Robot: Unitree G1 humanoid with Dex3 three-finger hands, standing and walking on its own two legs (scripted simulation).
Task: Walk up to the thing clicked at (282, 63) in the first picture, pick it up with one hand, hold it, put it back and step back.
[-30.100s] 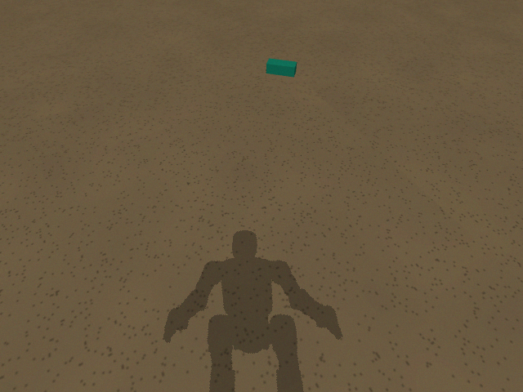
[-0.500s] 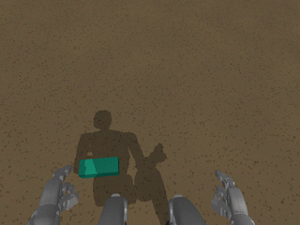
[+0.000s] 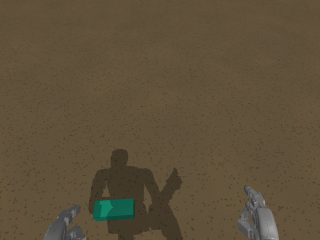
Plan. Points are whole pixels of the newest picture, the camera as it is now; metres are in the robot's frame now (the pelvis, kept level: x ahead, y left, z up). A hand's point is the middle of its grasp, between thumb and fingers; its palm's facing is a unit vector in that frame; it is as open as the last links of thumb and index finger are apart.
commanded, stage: home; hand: left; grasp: from above
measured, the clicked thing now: (115, 209) +0.42 +0.23 -0.68
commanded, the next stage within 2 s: stand in 1.76 s
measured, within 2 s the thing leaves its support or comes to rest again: neither
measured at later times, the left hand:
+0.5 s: hand out of the picture +0.16 +0.18 -0.05, palm faces +0.04 -0.98 -0.20, open 7.4 cm
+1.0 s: hand out of the picture +0.16 +0.18 -0.05, palm faces +0.05 -0.98 -0.20, open 7.4 cm
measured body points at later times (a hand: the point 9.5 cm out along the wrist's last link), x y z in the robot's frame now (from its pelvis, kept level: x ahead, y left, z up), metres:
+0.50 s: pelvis +0.00 +0.00 +0.00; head +0.01 +0.00 +0.45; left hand +0.15 +0.23 -0.03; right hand +0.15 -0.25 -0.06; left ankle +0.01 +0.12 -0.68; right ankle -0.01 -0.13 -0.68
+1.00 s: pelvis +0.00 +0.00 +0.00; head +0.01 +0.00 +0.45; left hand +0.15 +0.23 -0.03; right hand +0.16 -0.25 -0.06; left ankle +0.01 +0.12 -0.68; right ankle -0.01 -0.13 -0.68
